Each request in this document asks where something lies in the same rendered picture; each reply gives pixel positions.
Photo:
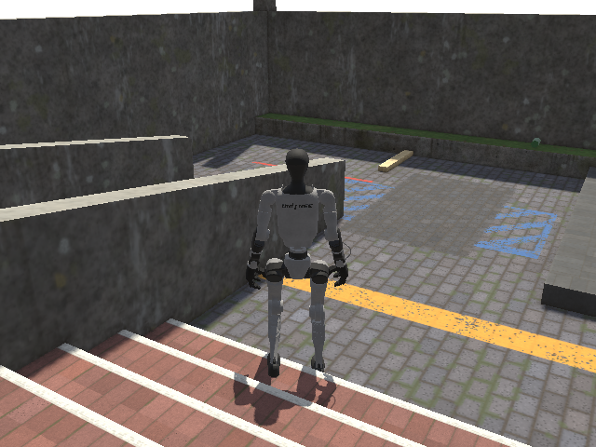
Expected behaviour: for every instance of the robot right hand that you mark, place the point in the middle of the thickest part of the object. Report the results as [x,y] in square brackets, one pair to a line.
[341,272]

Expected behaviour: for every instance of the robot right forearm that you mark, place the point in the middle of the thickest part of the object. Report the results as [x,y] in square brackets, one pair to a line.
[338,251]

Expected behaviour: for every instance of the robot left upper arm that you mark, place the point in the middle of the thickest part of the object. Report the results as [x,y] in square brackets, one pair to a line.
[268,198]

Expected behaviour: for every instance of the robot left shin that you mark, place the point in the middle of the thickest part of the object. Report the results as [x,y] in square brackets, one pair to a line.
[274,326]

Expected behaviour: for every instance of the robot left hand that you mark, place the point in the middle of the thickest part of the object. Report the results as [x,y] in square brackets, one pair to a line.
[250,276]

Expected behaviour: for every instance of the robot right thigh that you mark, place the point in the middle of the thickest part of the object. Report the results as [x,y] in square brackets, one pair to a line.
[319,273]

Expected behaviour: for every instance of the robot right upper arm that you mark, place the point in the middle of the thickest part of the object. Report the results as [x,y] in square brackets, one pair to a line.
[326,197]

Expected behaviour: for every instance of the robot left forearm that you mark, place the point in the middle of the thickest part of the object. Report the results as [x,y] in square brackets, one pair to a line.
[256,251]

